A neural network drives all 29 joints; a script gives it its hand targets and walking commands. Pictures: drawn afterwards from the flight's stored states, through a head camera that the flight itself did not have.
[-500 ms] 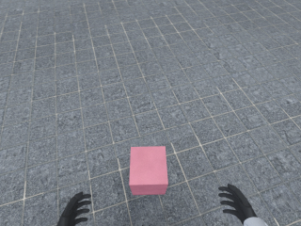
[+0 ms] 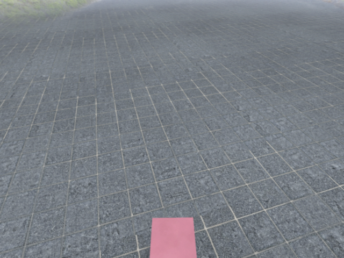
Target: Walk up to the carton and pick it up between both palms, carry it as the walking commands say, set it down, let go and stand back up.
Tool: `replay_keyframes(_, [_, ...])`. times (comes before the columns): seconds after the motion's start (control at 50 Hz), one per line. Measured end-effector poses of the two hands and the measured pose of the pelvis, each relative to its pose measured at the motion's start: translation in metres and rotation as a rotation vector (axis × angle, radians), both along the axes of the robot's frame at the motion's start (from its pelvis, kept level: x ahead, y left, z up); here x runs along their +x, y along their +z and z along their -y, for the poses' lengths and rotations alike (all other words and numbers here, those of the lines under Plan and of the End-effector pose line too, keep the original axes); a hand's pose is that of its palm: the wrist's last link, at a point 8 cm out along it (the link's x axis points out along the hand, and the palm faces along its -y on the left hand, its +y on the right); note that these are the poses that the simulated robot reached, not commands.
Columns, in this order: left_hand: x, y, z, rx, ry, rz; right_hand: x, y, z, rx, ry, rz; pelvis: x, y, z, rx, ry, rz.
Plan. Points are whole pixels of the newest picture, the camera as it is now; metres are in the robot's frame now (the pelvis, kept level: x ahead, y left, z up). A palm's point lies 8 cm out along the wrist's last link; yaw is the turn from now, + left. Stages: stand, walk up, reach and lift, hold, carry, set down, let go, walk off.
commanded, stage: stand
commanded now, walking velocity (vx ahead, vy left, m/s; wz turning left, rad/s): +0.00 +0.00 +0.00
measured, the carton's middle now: (173, 251) +0.41 +0.02 -0.64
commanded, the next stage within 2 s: none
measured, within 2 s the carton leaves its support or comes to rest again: neither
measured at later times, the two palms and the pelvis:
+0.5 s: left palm out of the picture -0.04 +0.21 -0.15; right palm out of the picture -0.03 -0.22 -0.14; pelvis +0.01 +0.00 +0.00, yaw +1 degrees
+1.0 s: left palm out of the picture -0.08 +0.19 -0.15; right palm out of the picture -0.08 -0.19 -0.15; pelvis -0.01 +0.00 +0.00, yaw +1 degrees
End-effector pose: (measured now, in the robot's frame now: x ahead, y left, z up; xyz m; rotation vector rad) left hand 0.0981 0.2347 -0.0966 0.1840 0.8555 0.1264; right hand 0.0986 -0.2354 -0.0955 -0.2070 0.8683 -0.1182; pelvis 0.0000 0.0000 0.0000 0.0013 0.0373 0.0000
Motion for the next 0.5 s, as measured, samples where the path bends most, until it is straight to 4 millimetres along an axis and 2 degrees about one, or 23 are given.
replay_keyframes(0.12, [-0.035,-0.019,-0.008,0.009,0.063,-0.105,-0.031,-0.022,0.009,0.002,-0.051,-0.101,0.014,-0.002,0.001,0.001,0.002,-0.026])
replay_keyframes(0.22, [-0.068,-0.033,-0.007,0.006,0.096,-0.223,-0.064,-0.035,0.011,0.005,-0.092,-0.214,0.019,-0.002,0.001,0.003,0.003,-0.039])
replay_keyframes(0.36, [-0.110,-0.046,0.008,-0.027,0.111,-0.375,-0.103,-0.044,0.003,0.019,-0.123,-0.347,0.019,-0.001,0.002,0.004,0.006,-0.042])
replay_keyframes(0.5, [-0.137,-0.053,0.027,-0.066,0.113,-0.465,-0.126,-0.049,-0.011,0.045,-0.129,-0.428,0.014,-0.001,0.002,0.003,0.010,-0.031])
